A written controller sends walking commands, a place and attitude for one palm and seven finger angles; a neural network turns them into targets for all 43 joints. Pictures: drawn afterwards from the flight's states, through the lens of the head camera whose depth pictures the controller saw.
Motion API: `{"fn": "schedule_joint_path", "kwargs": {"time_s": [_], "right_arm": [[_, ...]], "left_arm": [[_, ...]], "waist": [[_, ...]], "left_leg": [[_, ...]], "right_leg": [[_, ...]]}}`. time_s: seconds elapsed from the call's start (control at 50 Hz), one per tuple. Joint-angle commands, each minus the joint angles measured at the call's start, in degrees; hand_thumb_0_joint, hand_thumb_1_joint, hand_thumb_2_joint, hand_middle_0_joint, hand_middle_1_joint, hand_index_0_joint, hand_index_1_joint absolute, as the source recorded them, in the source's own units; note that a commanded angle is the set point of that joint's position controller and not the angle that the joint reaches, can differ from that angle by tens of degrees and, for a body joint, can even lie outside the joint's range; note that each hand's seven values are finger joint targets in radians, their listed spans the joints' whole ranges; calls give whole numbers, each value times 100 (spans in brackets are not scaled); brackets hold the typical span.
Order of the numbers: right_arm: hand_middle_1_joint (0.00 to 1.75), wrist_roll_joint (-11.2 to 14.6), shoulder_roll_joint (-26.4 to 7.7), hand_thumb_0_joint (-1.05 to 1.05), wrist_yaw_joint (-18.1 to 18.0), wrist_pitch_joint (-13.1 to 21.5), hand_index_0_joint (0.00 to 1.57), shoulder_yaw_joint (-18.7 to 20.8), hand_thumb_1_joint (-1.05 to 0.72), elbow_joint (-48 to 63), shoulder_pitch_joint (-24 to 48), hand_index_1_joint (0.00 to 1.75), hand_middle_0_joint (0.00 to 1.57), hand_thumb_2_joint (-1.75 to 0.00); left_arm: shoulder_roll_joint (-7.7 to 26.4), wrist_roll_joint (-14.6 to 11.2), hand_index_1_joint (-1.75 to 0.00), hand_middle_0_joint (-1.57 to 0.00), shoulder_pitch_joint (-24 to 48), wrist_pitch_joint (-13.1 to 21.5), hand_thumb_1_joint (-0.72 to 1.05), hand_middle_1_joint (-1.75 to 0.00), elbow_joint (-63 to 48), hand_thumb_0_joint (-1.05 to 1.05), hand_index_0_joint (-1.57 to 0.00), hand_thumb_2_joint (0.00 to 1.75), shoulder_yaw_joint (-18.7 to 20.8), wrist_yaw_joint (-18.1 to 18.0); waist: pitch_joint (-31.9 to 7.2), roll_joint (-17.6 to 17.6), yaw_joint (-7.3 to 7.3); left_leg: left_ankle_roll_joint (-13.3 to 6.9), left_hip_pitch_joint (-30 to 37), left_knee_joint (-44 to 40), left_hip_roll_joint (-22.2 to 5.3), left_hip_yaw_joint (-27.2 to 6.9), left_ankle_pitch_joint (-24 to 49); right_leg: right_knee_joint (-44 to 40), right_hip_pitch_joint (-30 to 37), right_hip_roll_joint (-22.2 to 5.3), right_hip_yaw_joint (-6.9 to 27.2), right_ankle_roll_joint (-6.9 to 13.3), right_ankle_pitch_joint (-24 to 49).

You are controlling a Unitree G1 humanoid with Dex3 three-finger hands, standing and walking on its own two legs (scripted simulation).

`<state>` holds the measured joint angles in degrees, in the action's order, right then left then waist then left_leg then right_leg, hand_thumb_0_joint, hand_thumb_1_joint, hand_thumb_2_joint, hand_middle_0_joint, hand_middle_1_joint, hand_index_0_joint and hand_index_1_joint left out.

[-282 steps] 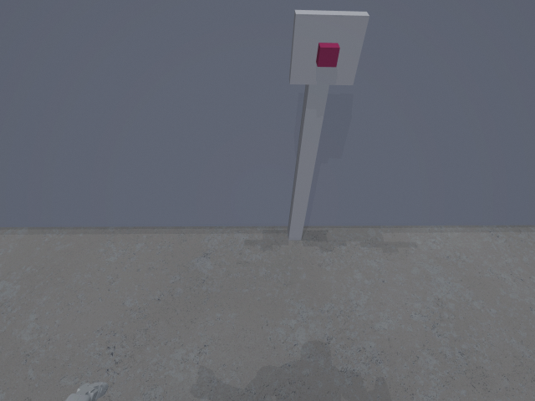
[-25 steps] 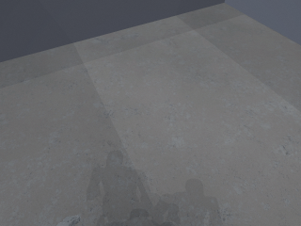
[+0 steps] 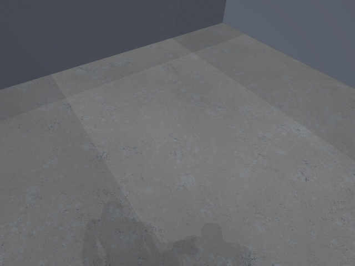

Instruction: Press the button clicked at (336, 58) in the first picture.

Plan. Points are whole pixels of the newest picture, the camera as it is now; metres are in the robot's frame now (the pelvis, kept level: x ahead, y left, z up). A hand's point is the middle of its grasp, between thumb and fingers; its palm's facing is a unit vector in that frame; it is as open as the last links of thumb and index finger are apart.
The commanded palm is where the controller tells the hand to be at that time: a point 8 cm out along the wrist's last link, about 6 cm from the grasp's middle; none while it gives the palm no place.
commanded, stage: walk to a spot facing it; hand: left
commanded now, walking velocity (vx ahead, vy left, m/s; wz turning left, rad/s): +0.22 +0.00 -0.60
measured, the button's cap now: out of the picture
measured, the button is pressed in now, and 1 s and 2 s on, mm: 0 0 0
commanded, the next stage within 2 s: turn to face it in 0.42 s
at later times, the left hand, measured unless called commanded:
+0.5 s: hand (133, 223) +0.26 +0.16 -0.17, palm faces -0.34 -0.91 -0.22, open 7.4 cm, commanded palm none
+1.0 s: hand (139, 225) +0.26 +0.14 -0.20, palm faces -0.13 -0.98 -0.15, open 7.3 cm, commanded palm none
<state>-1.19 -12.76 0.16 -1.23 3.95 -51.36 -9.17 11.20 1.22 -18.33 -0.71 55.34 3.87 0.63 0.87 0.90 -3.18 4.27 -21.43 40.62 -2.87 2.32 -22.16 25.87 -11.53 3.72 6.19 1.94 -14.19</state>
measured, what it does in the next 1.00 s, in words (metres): walks ahead: left foot, then right foot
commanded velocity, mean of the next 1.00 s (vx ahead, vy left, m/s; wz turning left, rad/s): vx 0.01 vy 0.00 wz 0.01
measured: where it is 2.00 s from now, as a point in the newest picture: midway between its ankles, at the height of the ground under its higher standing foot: outside the picture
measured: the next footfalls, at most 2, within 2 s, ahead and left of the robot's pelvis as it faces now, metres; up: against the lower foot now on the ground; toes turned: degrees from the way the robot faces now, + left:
left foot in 0.04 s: +0.08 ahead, +0.13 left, +0.00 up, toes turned +2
right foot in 0.54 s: +0.14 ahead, -0.14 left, +0.00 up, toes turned -28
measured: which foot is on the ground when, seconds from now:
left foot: up 0.00-0.02, down 0.04-0.54, up 0.56-0.92, down 0.94-1.00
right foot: down 0.00-0.04, up 0.06-0.52, down 0.54-0.96, up 0.98-1.00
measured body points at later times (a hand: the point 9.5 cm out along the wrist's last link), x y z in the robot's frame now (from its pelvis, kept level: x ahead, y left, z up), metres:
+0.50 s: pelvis +0.09 +0.00 -0.01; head +0.13 -0.01 +0.44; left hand +0.27 +0.20 -0.15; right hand -0.03 -0.20 -0.16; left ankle +0.04 +0.13 -0.74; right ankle +0.10 -0.13 -0.72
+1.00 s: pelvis +0.13 -0.01 -0.02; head +0.16 +0.01 +0.42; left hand +0.27 +0.19 -0.18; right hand +0.13 -0.26 -0.16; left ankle +0.18 +0.07 -0.74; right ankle +0.09 -0.12 -0.72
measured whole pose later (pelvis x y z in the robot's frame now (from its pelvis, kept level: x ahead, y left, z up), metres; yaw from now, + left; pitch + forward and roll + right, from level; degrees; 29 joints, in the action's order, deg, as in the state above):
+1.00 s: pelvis +0.13 -0.01 -0.02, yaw -10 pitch +0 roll -2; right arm -1.4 -9.4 0.2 -1.6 3.3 -55.2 -14.0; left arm 10.0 0.8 -8.4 -2.4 54.7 3.6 -1.5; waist 3.1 2.2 1.5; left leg -2.7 -21.6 41.0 -3.1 7.2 -19.2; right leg 47.0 -19.3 -6.0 -12.7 -1.5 -28.5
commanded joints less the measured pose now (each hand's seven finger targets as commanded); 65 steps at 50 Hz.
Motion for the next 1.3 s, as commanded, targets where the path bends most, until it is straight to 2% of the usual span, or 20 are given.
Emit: {"fn": "schedule_joint_path", "kwargs": {"time_s": [0.0,0.02,0.04,0.06,0.08,0.18,0.24,0.32,0.44,0.48,0.5,0.52,0.54,0.66,0.82,0.9,0.94,0.96,1.08,1.28], "right_arm": [[30,37,-653,0,-153,328,20,100,-90,227,-821,30,20,-90],[30,-24,-1201,0,-195,357,20,204,-90,128,-1237,30,20,-90],[30,-21,-1549,0,-178,313,20,269,-90,170,-1481,30,20,-90],[30,-41,-1463,0,-172,290,20,225,-90,264,-1258,30,20,-90],[30,-43,-1039,0,-168,307,20,112,-90,310,-779,30,20,-90],[30,4,-579,0,-247,400,20,-75,-90,170,-720,30,20,-90],[30,23,-540,0,-265,394,20,-56,-90,30,-985,30,20,-90],[30,-12,-575,0,-242,345,20,14,-90,-147,-1168,30,20,-90],[30,-49,-769,0,-172,238,20,177,-90,-348,-1337,30,20,-90],[30,6,-831,0,-137,230,20,212,-90,-300,-1325,30,20,-90],[30,76,-742,0,-81,231,20,178,-90,-234,-1401,30,20,-90],[30,116,-216,0,-59,225,20,30,-90,-37,-1379,30,20,-90],[30,153,-260,0,-176,142,20,-3,-90,36,-1069,30,20,-90],[30,40,99,0,-151,-85,20,-142,-90,-618,-1552,30,20,-90],[30,38,-10,0,-36,-77,20,-45,-90,-317,-825,30,20,-90],[30,4,-146,0,8,-19,20,48,-90,-299,-1180,30,20,-90],[30,-54,-1029,0,-25,60,20,229,-90,-206,-1562,30,20,-90],[30,-80,-1132,0,-57,38,20,260,-90,-210,-1566,30,20,-90],[30,-12,-815,0,-161,171,20,172,-90,84,-696,30,20,-90],[30,-38,-1103,0,-55,6,20,292,-90,104,-586,30,20,-90]], "left_arm": [[917,-54,-30,-20,540,130,90,-30,-566,0,-20,90,254,-26],[539,-109,-30,-20,490,109,90,-30,-665,0,-20,90,173,32],[513,-69,-30,-20,556,142,90,-30,-757,0,-20,90,171,68],[709,0,-30,-20,720,115,90,-30,-792,0,-20,90,245,102],[793,55,-30,-20,454,63,90,-30,-566,0,-20,90,295,121],[418,43,-30,-20,144,-89,90,-30,-289,0,-20,90,263,188],[332,22,-30,-20,255,-156,90,-30,-317,0,-20,90,240,149],[242,13,-30,-20,908,-200,90,-30,-552,0,-20,90,183,150],[263,20,-30,-20,1353,-71,90,-30,-770,0,-20,90,129,119],[482,40,-30,-20,715,57,90,-30,-628,0,-20,90,172,89],[870,76,-30,-20,75,172,90,-30,-428,0,-20,90,244,31],[1540,54,-30,-20,-524,241,90,-30,-237,0,-20,90,376,-83],[1562,-95,-30,-20,-577,196,90,-30,-159,0,-20,90,354,-176],[639,0,-30,-20,1262,202,90,-30,-411,0,-20,90,-63,-277],[799,34,-30,-20,969,113,90,-30,-283,0,-20,90,96,-286],[728,-25,-30,-20,987,32,90,-30,-344,0,-20,90,163,-273],[234,-89,-30,-20,1003,-54,90,-30,-674,0,-20,90,82,-232],[358,-29,-30,-20,1189,-77,90,-30,-792,0,-20,90,98,-232],[455,-10,-30,-20,913,-61,90,-30,-480,0,-20,90,184,-142],[565,-51,-30,-20,1061,-136,90,-30,-665,0,-20,90,145,-192]], "waist": [[-153,133,617],[-356,-1431,807],[-260,-2036,878],[163,-1396,808],[350,-1179,514],[433,-1028,256],[300,-961,282],[410,-933,423],[116,-1170,579],[-379,-879,203],[-948,-183,-95],[-1567,1490,-274],[-1793,1171,-250],[-234,332,630],[73,771,307],[-153,139,555],[-112,-2359,744],[-299,-1653,783],[-678,-611,464],[-308,-1045,577]], "left_leg": [[-125,2283,-1838,-123,-44,568],[-416,3062,-2518,-1477,-1605,-751],[-841,2738,-3057,-2614,-2719,-1542],[-1094,1946,-3333,-2799,-2724,-1887],[-863,1448,-3346,-2316,-2126,-1621],[-549,1276,-2695,-1501,51,2175],[-682,1601,-2368,-1538,506,3566],[-976,1806,-2223,-1730,711,3724],[-911,2069,-1406,-1890,1079,4461],[-606,1928,-240,-1764,1355,4969],[-318,767,949,-1598,1421,4029],[60,-1052,2534,-509,1350,-1010],[-26,-976,3165,-495,297,-1642],[-111,-13,2005,-514,-35,-260],[-68,-293,818,-326,346,-253],[-199,746,-837,-270,381,1218],[-1315,1201,-2226,-2204,-2494,3806],[-1677,994,-2363,-2382,-2556,2995],[-1203,1503,-2120,-1232,-1380,2988],[-1390,947,-2361,-1085,-2111,1561]], "right_leg": [[71,-1557,-731,1295,358,-687],[1445,-2606,19,521,54,-1490],[2828,-3034,-26,-315,-176,-1971],[3492,-2986,-414,-235,-210,-1725],[3781,-2733,-496,-244,-252,-1240],[4396,-2422,-619,-612,-468,-183],[4319,-2533,-683,-742,-547,-89],[3390,-2564,-849,-956,-590,-133],[1571,-1552,-544,-1410,-352,-558],[509,-363,-348,-1477,-210,144],[22,1374,-857,-861,25,1583],[148,2814,-2648,1366,732,4659],[242,2409,-3025,1190,1184,5845],[-605,-456,-2017,-805,636,2583],[-441,15,-2386,-997,711,2238],[656,-381,-2162,-1494,149,1272],[3038,-1962,-893,-1694,-587,-2305],[3918,-1897,-897,-1045,-483,-2308],[4241,-2231,-929,-624,-647,-696],[2660,-1564,-717,-647,-701,-1100]]}}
